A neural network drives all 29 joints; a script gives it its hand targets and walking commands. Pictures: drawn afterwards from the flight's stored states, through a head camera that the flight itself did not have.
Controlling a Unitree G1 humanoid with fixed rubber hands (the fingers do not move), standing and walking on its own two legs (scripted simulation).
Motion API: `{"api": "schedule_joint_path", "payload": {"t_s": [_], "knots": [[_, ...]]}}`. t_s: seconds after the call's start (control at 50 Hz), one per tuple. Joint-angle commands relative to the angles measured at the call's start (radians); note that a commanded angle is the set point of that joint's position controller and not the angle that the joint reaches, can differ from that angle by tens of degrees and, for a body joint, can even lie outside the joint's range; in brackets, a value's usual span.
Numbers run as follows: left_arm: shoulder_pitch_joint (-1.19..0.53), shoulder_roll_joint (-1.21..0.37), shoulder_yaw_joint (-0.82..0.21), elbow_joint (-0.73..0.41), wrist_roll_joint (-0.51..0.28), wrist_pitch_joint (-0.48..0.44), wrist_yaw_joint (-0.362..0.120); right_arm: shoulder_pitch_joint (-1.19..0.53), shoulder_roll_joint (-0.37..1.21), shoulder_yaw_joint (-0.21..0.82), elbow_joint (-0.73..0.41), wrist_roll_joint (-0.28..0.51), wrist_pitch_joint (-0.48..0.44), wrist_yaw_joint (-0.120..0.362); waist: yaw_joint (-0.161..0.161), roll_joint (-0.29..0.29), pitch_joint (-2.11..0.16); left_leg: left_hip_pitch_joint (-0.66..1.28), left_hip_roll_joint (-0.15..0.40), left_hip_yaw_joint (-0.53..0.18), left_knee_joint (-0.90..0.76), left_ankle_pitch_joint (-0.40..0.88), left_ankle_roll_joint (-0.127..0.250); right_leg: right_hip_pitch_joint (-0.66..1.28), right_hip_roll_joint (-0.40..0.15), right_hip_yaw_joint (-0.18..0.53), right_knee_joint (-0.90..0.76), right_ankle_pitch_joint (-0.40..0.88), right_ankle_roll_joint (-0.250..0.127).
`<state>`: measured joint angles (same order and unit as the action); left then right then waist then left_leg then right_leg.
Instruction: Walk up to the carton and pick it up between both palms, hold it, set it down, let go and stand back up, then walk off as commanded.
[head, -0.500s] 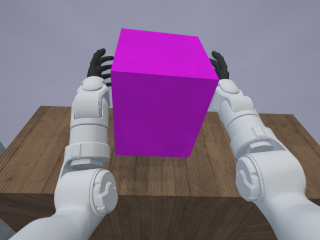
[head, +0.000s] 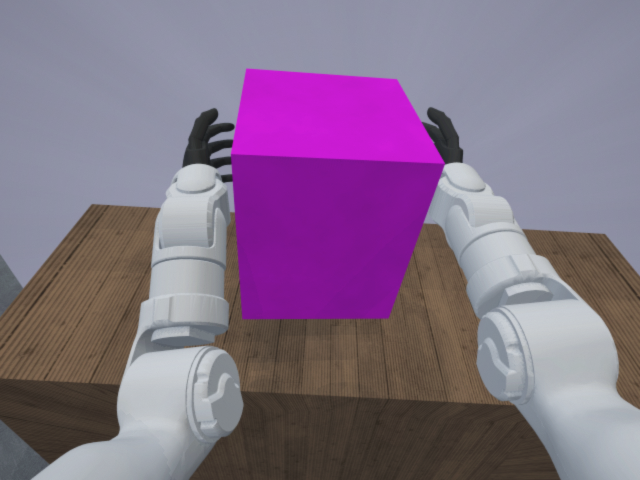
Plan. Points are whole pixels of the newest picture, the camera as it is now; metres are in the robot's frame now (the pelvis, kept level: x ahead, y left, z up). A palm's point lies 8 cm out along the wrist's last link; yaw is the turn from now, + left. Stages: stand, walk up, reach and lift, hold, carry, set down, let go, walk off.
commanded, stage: set down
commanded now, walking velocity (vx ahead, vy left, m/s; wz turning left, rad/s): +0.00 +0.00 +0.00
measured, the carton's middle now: (320, 198) +0.44 +0.04 +0.18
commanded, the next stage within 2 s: none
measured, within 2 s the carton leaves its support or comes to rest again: neither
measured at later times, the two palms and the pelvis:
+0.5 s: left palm (202, 187) +0.40 +0.18 +0.21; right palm (432, 178) +0.45 -0.11 +0.22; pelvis +0.01 +0.00 +0.00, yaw +0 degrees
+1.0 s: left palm (206, 208) +0.42 +0.19 +0.17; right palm (414, 189) +0.48 -0.10 +0.17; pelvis +0.02 -0.01 +0.00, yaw +0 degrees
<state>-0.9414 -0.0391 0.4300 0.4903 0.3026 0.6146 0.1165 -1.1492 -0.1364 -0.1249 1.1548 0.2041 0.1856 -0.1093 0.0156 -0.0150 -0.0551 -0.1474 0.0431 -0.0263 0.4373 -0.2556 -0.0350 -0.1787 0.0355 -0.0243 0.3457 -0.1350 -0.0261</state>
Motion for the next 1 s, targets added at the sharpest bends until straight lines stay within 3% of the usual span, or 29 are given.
{"api": "schedule_joint_path", "payload": {"t_s": [0.0, 0.06, 0.1, 0.22, 0.28, 0.32, 0.46, 0.54, 0.72, 0.98], "knots": [[-0.688, -0.532, -0.348, -0.043, -0.11, -0.085, -0.02, -0.8, 0.425, 0.113, -0.273, 0.032, -0.088, 0.213, 0.128, 0.125, -0.496, 0.138, -0.026, 0.016, -0.061, 0.494, -0.054, 0.138, 0.064, -0.072, -0.081, 0.044, -0.032], [-0.687, -0.525, -0.336, -0.038, -0.108, -0.095, -0.016, -0.796, 0.427, 0.113, -0.27, 0.024, -0.093, 0.224, 0.145, 0.119, -0.499, 0.119, -0.024, 0.02, -0.066, 0.477, -0.048, 0.133, 0.062, -0.071, -0.08, 0.027, -0.035], [-0.695, -0.538, -0.355, -0.049, -0.116, -0.095, -0.013, -0.794, 0.42, 0.105, -0.254, 0.019, -0.097, 0.226, 0.133, 0.135, -0.51, 0.128, -0.024, 0.017, -0.062, 0.499, -0.055, 0.123, 0.063, -0.073, -0.079, 0.035, -0.038], [-0.695, -0.544, -0.342, -0.022, -0.114, -0.119, 0.0, -0.802, 0.416, 0.087, -0.247, -0.002, -0.117, 0.239, 0.153, 0.131, -0.516, 0.129, -0.017, 0.017, -0.054, 0.524, -0.059, 0.094, 0.066, -0.075, -0.082, 0.019, -0.046], [-0.708, -0.55, -0.353, -0.019, -0.116, -0.132, 0.006, -0.793, 0.41, 0.071, -0.222, -0.018, -0.124, 0.243, 0.146, 0.136, -0.526, 0.129, -0.012, 0.014, -0.048, 0.534, -0.063, 0.075, 0.066, -0.072, -0.081, 0.016, -0.051], [-0.695, -0.542, -0.337, -0.003, -0.111, -0.139, 0.01, -0.792, 0.406, 0.071, -0.216, -0.019, -0.127, 0.248, 0.164, 0.13, -0.515, 0.12, -0.012, 0.016, -0.047, 0.534, -0.058, 0.069, 0.063, -0.07, -0.081, 0.008, -0.05], [-0.68, -0.544, -0.325, 0.004, -0.099, -0.155, 0.017, -0.783, 0.398, 0.064, -0.199, -0.035, -0.138, 0.259, 0.182, 0.133, -0.515, 0.116, -0.01, 0.023, -0.042, 0.566, -0.06, 0.056, 0.063, -0.066, -0.084, 0.014, -0.055], [-0.672, -0.563, -0.341, -0.016, -0.112, -0.166, 0.028, -0.777, 0.391, 0.061, -0.201, -0.042, -0.147, 0.264, 0.179, 0.15, -0.562, 0.147, 0.0, 0.015, -0.022, 0.653, -0.073, 0.025, 0.068, -0.068, -0.083, 0.029, -0.062], [-0.669, -0.576, -0.338, -0.032, -0.114, -0.199, 0.044, -0.765, 0.392, 0.055, -0.185, -0.064, -0.168, 0.276, 0.201, 0.137, -0.621, 0.142, 0.008, 0.018, -0.005, 0.699, -0.072, -0.004, 0.067, -0.066, -0.088, 0.036, -0.073], [-0.651, -0.614, -0.351, -0.037, -0.122, -0.265, 0.071, -0.739, 0.418, 0.057, -0.152, -0.099, -0.204, 0.271, 0.22, 0.124, -0.758, 0.137, 0.016, 0.039, 0.046, 0.877, -0.081, -0.025, 0.066, -0.063, -0.102, 0.152, -0.089]]}}
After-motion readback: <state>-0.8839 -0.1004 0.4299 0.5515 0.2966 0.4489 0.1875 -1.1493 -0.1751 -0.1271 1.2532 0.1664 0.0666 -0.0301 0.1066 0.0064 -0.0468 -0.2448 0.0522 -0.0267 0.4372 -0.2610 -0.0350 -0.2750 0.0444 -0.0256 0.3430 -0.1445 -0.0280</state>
